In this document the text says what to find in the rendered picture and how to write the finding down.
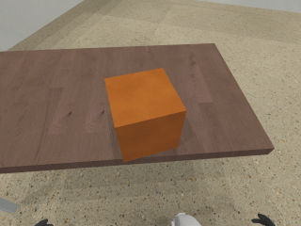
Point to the table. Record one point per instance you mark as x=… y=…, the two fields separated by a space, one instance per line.
x=55 y=112

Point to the carton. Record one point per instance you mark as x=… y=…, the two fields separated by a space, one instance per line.
x=147 y=113

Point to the right robot hand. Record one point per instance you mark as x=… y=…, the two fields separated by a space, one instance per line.
x=264 y=220

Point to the robot right thigh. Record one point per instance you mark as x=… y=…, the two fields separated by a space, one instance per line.
x=184 y=220

